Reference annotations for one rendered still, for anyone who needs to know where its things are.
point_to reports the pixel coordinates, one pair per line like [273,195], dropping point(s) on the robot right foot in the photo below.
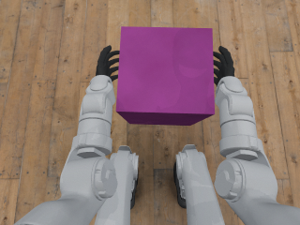
[181,201]

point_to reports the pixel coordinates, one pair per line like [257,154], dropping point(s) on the robot right upper arm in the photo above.
[251,189]

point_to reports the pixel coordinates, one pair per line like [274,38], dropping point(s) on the left robot forearm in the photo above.
[96,115]

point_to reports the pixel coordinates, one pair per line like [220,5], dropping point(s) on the right robot hand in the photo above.
[225,65]

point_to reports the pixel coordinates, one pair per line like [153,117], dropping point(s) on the robot left upper arm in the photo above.
[85,185]

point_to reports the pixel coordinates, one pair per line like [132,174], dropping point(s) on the left robot thigh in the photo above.
[116,210]

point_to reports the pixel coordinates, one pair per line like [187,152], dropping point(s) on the carton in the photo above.
[165,75]

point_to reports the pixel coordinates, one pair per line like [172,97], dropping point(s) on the right robot forearm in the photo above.
[237,122]

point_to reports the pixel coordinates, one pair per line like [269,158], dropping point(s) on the left robot hand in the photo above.
[103,63]

